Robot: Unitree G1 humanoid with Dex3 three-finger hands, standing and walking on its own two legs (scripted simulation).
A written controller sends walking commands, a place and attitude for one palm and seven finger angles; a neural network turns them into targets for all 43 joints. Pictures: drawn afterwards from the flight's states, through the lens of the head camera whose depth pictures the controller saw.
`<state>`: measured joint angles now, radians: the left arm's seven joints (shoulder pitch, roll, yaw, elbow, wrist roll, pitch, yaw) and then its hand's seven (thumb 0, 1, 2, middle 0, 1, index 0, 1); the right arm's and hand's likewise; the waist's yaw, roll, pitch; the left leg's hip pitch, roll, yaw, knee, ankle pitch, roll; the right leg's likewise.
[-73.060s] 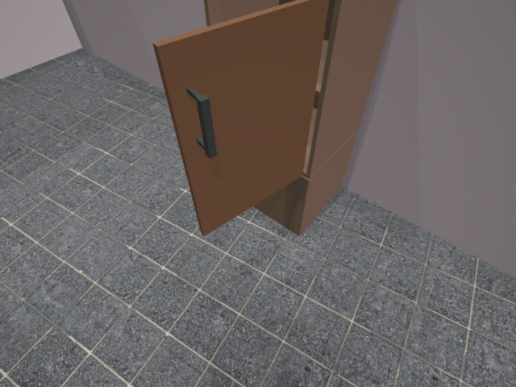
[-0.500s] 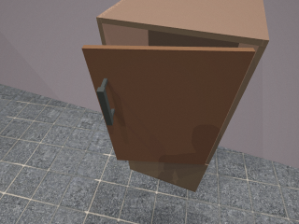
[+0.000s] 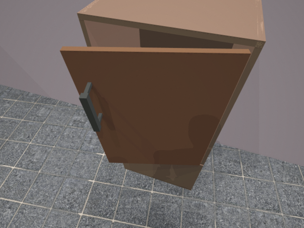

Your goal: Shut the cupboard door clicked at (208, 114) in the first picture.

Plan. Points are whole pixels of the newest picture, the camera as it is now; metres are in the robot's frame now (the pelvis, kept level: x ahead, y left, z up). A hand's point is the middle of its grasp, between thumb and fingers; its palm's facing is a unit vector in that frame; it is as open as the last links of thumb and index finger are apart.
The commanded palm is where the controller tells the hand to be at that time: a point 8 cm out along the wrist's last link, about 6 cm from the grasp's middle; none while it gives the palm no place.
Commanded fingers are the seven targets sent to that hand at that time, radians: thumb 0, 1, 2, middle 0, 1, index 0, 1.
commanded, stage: come to a stop and stand still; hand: left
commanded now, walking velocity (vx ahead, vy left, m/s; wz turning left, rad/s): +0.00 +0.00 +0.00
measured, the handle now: (93, 108) +0.41 +0.19 +0.08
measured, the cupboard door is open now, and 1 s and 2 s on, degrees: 17 17 17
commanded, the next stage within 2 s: look again from close up in 0.76 s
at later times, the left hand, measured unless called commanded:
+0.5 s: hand out of the picture +0.02 +0.13 -0.17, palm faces +0.01 -0.98 -0.20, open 7.3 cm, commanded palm none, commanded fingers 0.00 0.90 0.90 -0.20 -0.30 -0.20 -0.30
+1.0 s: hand out of the picture +0.03 +0.12 -0.17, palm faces +0.03 -0.98 -0.22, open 7.3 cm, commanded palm none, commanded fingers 0.00 0.90 0.90 -0.20 -0.30 -0.20 -0.30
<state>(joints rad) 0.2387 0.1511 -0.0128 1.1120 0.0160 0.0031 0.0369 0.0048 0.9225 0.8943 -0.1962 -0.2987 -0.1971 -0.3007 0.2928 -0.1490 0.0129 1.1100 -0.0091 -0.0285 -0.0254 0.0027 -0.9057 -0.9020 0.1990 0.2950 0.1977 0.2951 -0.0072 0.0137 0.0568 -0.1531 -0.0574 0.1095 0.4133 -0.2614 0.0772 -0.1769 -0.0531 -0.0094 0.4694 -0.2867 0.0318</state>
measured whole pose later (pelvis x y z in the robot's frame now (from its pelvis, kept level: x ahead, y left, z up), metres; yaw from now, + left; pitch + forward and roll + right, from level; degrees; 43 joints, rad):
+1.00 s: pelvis +0.03 -0.06 +0.00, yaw +1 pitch +0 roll +1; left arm 0.26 0.16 0.00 1.12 0.01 -0.02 0.04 0.00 0.92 0.89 -0.20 -0.30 -0.20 -0.30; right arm 0.25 -0.15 0.01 1.15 -0.01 -0.02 -0.04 0.01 -0.92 -0.90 0.20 0.29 0.20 0.30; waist 0.00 0.00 0.06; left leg -0.09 0.02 0.07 0.37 -0.27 -0.01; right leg -0.10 0.02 -0.05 0.40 -0.30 -0.05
